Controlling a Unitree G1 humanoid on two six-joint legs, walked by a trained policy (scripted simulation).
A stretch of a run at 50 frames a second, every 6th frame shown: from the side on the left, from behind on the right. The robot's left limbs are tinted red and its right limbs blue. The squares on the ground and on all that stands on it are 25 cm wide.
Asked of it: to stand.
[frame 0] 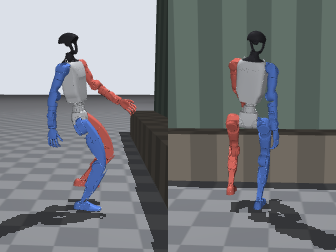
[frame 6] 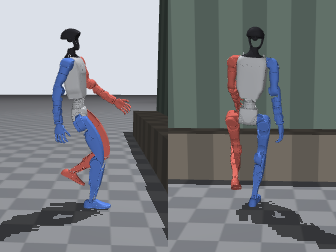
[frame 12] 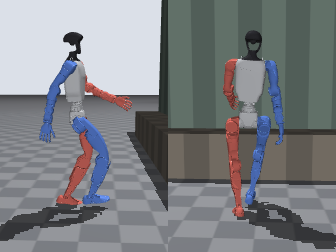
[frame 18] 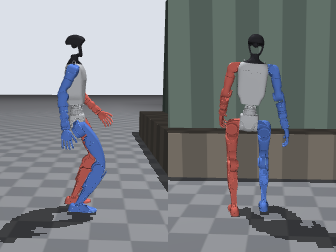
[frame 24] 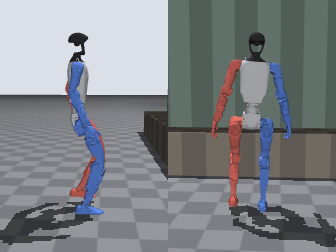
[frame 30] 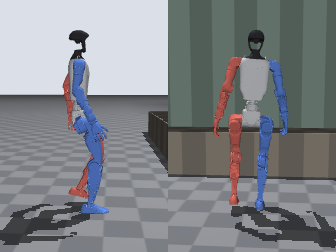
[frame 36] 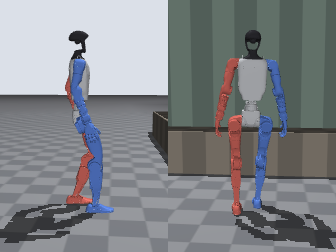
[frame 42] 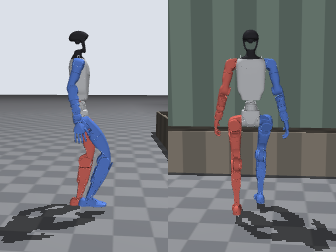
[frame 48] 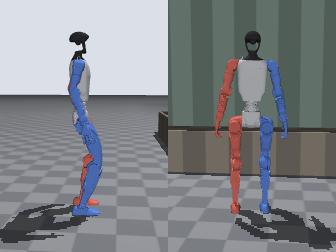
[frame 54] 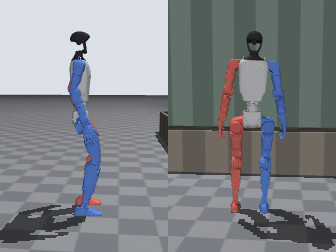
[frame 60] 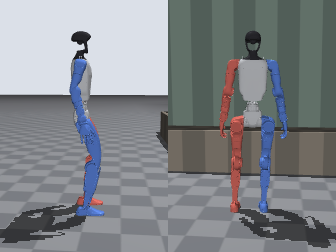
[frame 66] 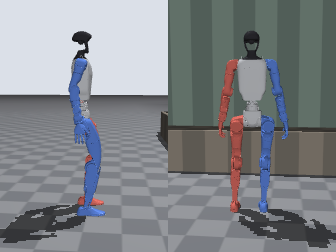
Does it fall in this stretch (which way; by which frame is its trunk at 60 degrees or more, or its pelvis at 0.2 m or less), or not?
no
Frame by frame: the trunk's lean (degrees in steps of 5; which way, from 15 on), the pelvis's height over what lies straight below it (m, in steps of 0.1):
0: 10, 0.7
6: 10, 0.8
12: 5, 0.8
18: 5, 0.7
24: 5, 0.8
30: 5, 0.8
36: 0, 0.8
42: 0, 0.8
48: 0, 0.8
54: 0, 0.8
60: 0, 0.8
66: 0, 0.8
